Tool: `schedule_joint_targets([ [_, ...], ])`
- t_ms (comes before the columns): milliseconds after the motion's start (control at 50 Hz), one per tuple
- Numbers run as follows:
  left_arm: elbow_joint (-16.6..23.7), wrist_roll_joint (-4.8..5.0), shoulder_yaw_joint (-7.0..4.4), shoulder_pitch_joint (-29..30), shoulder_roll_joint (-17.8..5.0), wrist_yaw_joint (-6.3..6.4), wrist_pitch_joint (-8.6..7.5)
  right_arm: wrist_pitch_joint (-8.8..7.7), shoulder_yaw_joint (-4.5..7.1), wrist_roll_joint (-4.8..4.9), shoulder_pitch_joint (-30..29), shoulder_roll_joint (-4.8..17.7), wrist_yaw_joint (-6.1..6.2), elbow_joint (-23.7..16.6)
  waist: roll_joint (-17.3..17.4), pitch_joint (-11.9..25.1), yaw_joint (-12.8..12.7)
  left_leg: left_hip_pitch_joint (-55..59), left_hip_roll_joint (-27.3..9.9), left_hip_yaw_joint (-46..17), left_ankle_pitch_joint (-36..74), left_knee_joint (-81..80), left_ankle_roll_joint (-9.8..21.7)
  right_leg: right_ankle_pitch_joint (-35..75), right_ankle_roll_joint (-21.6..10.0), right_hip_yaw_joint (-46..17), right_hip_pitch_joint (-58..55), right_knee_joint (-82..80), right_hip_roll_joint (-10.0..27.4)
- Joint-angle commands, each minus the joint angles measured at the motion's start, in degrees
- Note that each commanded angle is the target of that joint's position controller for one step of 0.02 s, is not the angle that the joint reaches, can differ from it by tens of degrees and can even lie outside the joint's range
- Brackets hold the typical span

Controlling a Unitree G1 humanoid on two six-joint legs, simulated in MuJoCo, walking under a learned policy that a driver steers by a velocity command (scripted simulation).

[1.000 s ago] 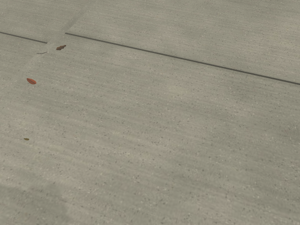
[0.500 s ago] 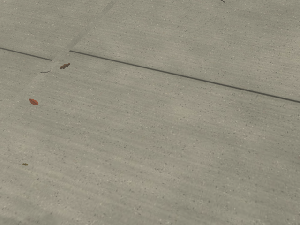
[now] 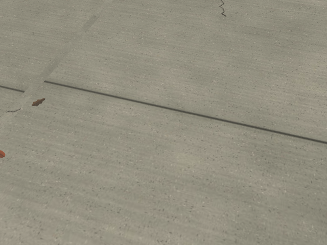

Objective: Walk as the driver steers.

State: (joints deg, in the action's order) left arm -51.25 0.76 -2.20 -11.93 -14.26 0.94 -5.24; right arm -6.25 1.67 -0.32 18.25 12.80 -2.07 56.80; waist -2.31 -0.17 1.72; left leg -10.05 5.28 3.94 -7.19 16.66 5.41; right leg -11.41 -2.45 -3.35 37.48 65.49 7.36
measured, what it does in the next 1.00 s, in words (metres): walks ahead: right foot, then left foot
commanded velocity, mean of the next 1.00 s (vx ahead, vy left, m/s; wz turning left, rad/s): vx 0.50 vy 0.00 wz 0.00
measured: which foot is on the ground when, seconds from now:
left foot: down 0.00-0.30, up 0.32-0.86, down 0.88-1.00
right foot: up 0.00-0.28, down 0.30-0.90, up 0.92-1.00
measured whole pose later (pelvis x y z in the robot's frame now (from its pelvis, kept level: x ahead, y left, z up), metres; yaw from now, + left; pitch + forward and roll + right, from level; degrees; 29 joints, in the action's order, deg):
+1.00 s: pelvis +0.55 -0.02 -0.01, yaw +1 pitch +2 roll +0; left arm -56.0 1.5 -2.7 -18.2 -14.4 0.1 -5.7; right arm -5.7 3.1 0.2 8.6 13.9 -1.9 51.4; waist -1.3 -1.6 -0.3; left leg -21.5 1.5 3.4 -8.5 28.2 3.7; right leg -21.8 -2.6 -2.1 21.8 68.0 2.3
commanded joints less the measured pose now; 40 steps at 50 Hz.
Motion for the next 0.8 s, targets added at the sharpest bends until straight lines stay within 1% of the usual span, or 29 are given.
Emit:
schedule_joint_targets([
  [20,2.4,-0.72,-0.81,-2.01,-2.67,0.43,0.25,-0.99,1.17,0.04,-2.11,7.5,1.15,-3.04,4.54,-3.12,-2.65,-5.54,-16.1,-12.25,3.68,-11.94,9.65,8.73,1.65,-0.09,1.95,-7.62,2.46],
  [60,3.76,-0.55,-0.68,2.71,-2.19,0.14,-0.18,-0.53,1.28,0.43,0.23,8.21,1.79,-2.67,4.33,-2.97,-1.03,-2.61,-15.65,-10.95,4.71,-11.54,8.33,14.21,1.84,0.64,2.47,-16.6,1.68],
  [120,5.26,-0.05,-0.34,8.95,-1.63,-0.55,-0.5,-0.07,1.51,1.1,3.51,9.41,2.12,-1.77,4.68,-3.28,1.32,0.89,-15.49,-9.24,4.25,-10.8,6.94,17.65,2.31,2.52,0.08,-26.58,-0.59],
  [180,6.97,0.46,-0.12,13.49,-1.92,-1.61,-0.75,0.64,1.69,1.46,6.25,9.66,2.17,-0.53,5.17,-4.51,2.83,6.29,-17.53,-9.68,3.28,-8.46,6.68,15.04,1.92,2.71,0.37,-31.77,-1.53],
  [220,7.99,0.55,-0.22,14.61,-2.69,-2.39,-1.19,1.21,1.95,1.5,6.72,9.94,2.3,-0.09,5.49,-4.71,2.51,9.84,-19.35,-10.49,3.83,-6.03,6.06,10.9,0.54,2.61,-0.11,-34.32,-2.04],
  [240,8.09,0.55,-0.43,13.74,-3.36,-2.67,-1.45,1.51,2.14,1.54,6.36,10.32,2.37,-0.07,5.87,-4.25,1.65,10.97,-20.01,-10.87,5.37,-4.46,5.58,8.59,-0.29,2.86,-1.98,-35.52,-2.52],
  [260,7.71,0.53,-0.82,11.42,-4.24,-2.81,-1.7,1.82,2.31,1.55,5.48,10.79,2.41,-0.22,6.53,-3.06,0.06,11.36,-20.12,-10.76,10.03,-1.87,4.99,6.71,-1.15,3.78,-5.89,-36.58,-3.58],
  [280,6.27,0.42,-1.77,6.03,-5.83,-2.74,-1.86,2.12,2.21,1.41,4.1,10.73,2.42,-0.58,6.59,-0.06,-3.18,10.79,-18.36,-9.06,19.57,4.52,3.84,5.82,-2.38,5.41,-13.58,-37.89,-5.51],
  [300,3.08,0.36,-3.4,-4.56,-9.06,-2.37,-1.99,2.3,1.53,0.8,3.6,8.94,2.38,-1.15,5.15,6.58,-7.5,6.37,-14.73,-6.1,24.23,17.22,2.14,6.7,-4.46,4.58,-27.75,-37.42,-5.21],
  [320,1.27,-0.71,-4.84,-14.55,-14.98,-2.03,-1.89,1.65,0.01,0.06,6.88,4.6,2.19,-2.65,-4.33,16.31,-8.7,-11.97,-8.48,-1.74,9.41,39.53,-1.33,4.93,-10.97,-13.96,-49.88,-37.34,8.64],
  [340,0.32,-0.68,-4.74,-17.4,-15.29,-2.52,-1.59,0.17,-1.35,0.61,10.67,0.31,1.79,-2.19,-15.73,21.69,-7.38,-28.22,-1.06,-6.34,-24.53,53.11,-2.93,-3.96,-16.19,-36.66,-60.83,-46.34,16.1],
  [360,0.76,-0.4,-3.25,-14.81,-10.02,-2.51,-1.76,-0.92,0.43,2.24,6.14,7.47,1.56,-2.63,-9.78,16.57,-7.81,-34.07,-4.76,-11.44,-23.26,59.35,-1.61,-6.98,-13.56,-34.49,-56.79,-48.17,14.35],
  [380,2.15,-0.15,-2.46,-8.71,-7.98,-2.43,-1.74,-1.41,1.0,2.88,1.23,9.6,1.54,-4.34,-6.38,9.61,-6.32,-35.55,-7.97,-9.62,-17.31,58.82,-0.72,-2.04,-11.38,-25.7,-48.4,-49.0,12.84],
  [400,3.15,-0.46,-1.84,-3.91,-6.37,-2.62,-1.63,-1.32,1.16,2.17,-1.26,9.22,1.92,-4.63,-1.52,6.33,-4.57,-32.68,-10.53,-8.46,-12.06,56.18,-0.9,3.83,-10.41,-19.35,-40.43,-50.74,10.45],
  [420,3.41,-0.83,-1.47,-1.68,-5.05,-2.87,-1.69,-0.74,1.45,1.47,-1.54,8.17,2.13,-4.75,-1.2,3.93,-2.8,-29.86,-12.31,-8.34,-8.76,52.87,-1.19,7.39,-9.82,-14.74,-34.85,-52.73,8.28],
  [440,2.96,-1.15,-1.15,-1.16,-3.85,-3.09,-1.75,0.09,1.48,1.34,-0.44,6.87,2.13,-4.52,-2.12,3.37,-1.38,-26.64,-13.35,-8.36,-6.85,50.89,-1.44,8.9,-9.41,-11.65,-31.59,-54.48,6.53],
  [460,2.28,-1.1,-1.14,-1.79,-3.65,-3.16,-1.85,0.8,1.43,1.38,0.62,5.63,2.17,-4.09,-2.35,2.82,-0.77,-25.26,-13.34,-7.77,-5.87,49.78,-1.82,10.96,-9.72,-9.36,-29.89,-55.69,5.47],
  [480,1.51,-1.05,-1.31,-2.86,-4.31,-3.04,-1.99,1.31,1.47,1.35,0.83,5.03,2.27,-4.07,-2.07,2.1,-0.3,-25.48,-13.44,-7.38,-4.99,48.6,-2.22,13.73,-10.09,-7.56,-28.98,-56.39,5.1],
  [520,0.33,-1.06,-1.72,-4.9,-5.84,-2.47,-1.99,1.79,1.75,0.94,-2.44,5.31,2.45,-5.36,-1.05,0.29,-0.52,-29.18,-13.73,-7.12,-1.07,44.39,-3.21,18.0,-10.53,-5.3,-29.37,-57.46,5.03],
  [560,-0.58,-1.01,-1.8,-6.96,-6.28,-1.78,-1.55,1.79,1.88,0.6,-7.05,5.12,2.45,-6.97,-0.59,-0.82,-1.48,-32.67,-13.8,-7.0,3.71,38.34,-4.07,19.37,-10.36,-4.06,-31.0,-58.06,5.08],
  [580,-0.88,-0.92,-1.75,-7.64,-6.28,-1.48,-1.3,1.7,1.84,0.59,-9.01,4.78,2.34,-7.59,-0.73,-1.15,-1.92,-33.0,-13.62,-6.77,6.3,34.92,-4.26,18.99,-9.94,-3.1,-31.41,-58.33,4.67],
  [620,-1.4,-0.71,-1.73,-8.89,-6.64,-1.06,-1.04,1.44,1.65,0.74,-12.94,4.14,2.03,-8.66,-1.09,-2.0,-3.03,-31.73,-12.72,-5.86,11.1,27.88,-4.29,17.22,-9.04,-1.21,-31.6,-59.01,3.7],
  [660,-2.28,-0.4,-1.81,-10.79,-7.12,-0.8,-0.92,1.22,1.39,0.94,-16.96,3.76,1.69,-9.7,-0.98,-3.1,-4.34,-30.58,-11.6,-4.71,13.74,22.37,-4.19,15.21,-8.61,-0.33,-32.74,-59.54,3.59],
  [700,-3.42,-0.16,-1.91,-12.82,-7.32,-0.7,-0.61,1.05,1.2,1.2,-20.12,3.75,1.25,-10.68,-0.99,-4.27,-5.39,-30.86,-10.87,-4.27,13.55,18.83,-3.92,14.17,-8.6,-0.23,-35.69,-59.05,4.46],
  [740,-4.49,-0.02,-2.09,-14.29,-7.42,-0.53,-0.07,0.73,1.05,1.44,-22.87,3.85,0.57,-11.92,-1.09,-5.38,-5.95,-32.08,-10.55,-4.4,11.59,16.33,-3.2,14.83,-8.57,-0.41,-39.6,-57.57,6.1],
  [780,-5.06,0.16,-2.44,-14.33,-7.86,-0.21,0.45,0.29,1.06,1.55,-24.1,4.28,-0.18,-12.92,-1.29,-5.61,-5.41,-31.79,-10.18,-4.42,8.2,14.44,-2.0,17.27,-8.07,-0.67,-42.77,-55.3,7.69],
  [800,-5.11,0.22,-2.63,-13.83,-8.21,-0.09,0.7,0.09,1.2,1.57,-23.55,4.73,-0.46,-13.02,-1.61,-5.05,-4.69,-29.91,-9.66,-4.0,6.11,13.64,-1.31,19.82,-7.65,-0.61,-43.68,-53.83,8.13],
])
Keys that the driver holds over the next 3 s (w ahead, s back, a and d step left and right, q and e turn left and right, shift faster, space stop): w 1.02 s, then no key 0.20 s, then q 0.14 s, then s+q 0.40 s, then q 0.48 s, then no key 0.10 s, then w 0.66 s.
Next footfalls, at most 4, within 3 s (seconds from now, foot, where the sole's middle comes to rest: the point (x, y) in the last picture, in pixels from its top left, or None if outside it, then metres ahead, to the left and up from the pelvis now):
0.30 right None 0.34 -0.17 -0.78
0.88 left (148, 213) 0.66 0.07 -0.78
1.36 right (191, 171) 0.87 -0.13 -0.78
1.74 left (141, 205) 0.70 0.10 -0.78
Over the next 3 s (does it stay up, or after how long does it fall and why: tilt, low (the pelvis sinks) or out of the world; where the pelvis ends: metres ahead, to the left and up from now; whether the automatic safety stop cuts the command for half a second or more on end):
stays up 0.69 0.09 0.00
